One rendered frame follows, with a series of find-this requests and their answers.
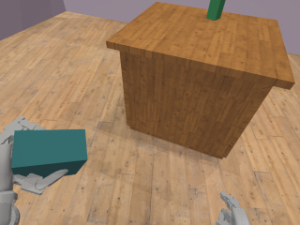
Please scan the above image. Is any table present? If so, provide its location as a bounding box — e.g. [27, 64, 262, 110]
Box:
[106, 2, 295, 159]

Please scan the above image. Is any sponge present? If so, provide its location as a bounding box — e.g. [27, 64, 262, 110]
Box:
[11, 129, 88, 179]

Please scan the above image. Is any robot left forearm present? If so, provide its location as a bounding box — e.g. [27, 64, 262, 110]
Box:
[0, 190, 21, 225]

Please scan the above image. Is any robot left hand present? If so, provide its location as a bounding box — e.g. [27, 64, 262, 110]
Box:
[0, 115, 68, 195]

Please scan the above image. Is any robot right hand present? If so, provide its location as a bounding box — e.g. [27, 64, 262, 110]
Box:
[216, 191, 251, 225]

